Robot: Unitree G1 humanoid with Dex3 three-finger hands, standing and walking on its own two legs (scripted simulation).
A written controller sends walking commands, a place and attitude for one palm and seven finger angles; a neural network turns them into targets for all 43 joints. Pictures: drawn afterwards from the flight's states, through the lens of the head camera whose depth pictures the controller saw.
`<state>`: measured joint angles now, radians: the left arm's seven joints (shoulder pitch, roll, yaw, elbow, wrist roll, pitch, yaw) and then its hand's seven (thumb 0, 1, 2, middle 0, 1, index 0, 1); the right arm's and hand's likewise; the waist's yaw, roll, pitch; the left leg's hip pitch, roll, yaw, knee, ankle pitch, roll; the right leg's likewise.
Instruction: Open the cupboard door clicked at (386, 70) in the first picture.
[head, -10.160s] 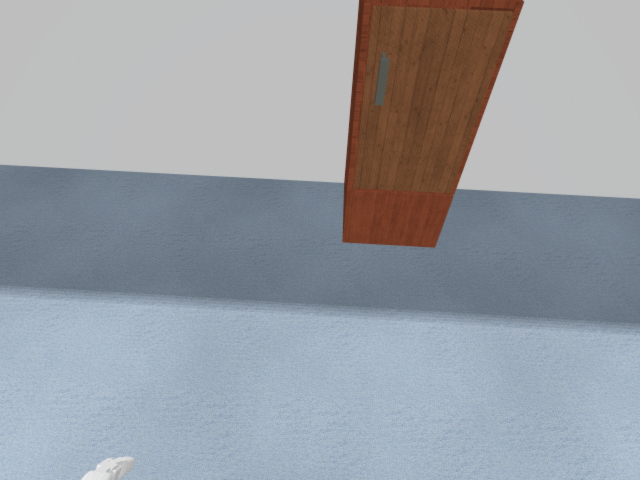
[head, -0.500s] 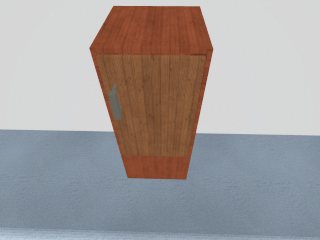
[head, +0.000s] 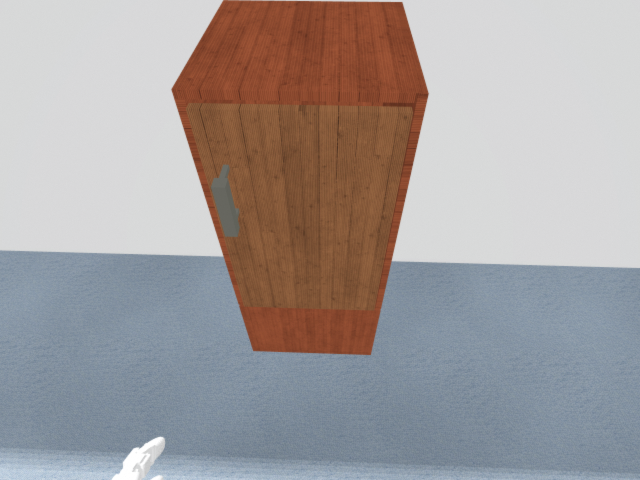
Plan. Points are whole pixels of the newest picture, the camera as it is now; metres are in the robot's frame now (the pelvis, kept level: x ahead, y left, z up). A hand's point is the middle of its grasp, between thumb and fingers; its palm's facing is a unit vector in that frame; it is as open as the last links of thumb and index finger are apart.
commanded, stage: raise the hand with hooked fingers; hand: left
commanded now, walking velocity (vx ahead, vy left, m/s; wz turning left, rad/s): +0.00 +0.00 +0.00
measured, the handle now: (228, 200) +0.57 +0.21 -0.02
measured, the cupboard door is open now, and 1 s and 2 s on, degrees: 0 0 0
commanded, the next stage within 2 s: move the hooked fingers beside the handle in 1.98 s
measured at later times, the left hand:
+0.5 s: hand (166, 471) +0.14 +0.20 -0.04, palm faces +0.07 -0.99 -0.08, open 9.8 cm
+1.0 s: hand (143, 426) +0.19 +0.24 -0.04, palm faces -0.01 -1.00 -0.06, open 12.7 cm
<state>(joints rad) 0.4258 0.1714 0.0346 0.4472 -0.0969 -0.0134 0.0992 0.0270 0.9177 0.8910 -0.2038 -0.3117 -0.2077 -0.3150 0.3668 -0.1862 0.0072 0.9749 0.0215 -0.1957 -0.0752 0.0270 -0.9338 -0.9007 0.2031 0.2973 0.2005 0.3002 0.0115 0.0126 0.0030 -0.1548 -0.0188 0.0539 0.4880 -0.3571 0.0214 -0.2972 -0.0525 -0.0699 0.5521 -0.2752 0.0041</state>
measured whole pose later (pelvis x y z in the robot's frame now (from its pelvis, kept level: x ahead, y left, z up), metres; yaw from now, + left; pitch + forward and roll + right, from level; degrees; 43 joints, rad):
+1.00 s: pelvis -0.06 +0.00 -0.07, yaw +1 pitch +14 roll -2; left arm 0.19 0.33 0.31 0.21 -0.32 -0.39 -0.42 0.00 -0.21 0.43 -0.28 -1.01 -0.28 -1.01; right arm 0.27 -0.30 0.00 0.55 0.04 -0.25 -0.07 0.02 -0.91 -0.90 0.20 0.30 0.20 0.30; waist -0.02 -0.01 -0.10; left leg -0.81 0.01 0.00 1.12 -0.55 0.03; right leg -0.88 -0.05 -0.10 1.03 -0.39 -0.01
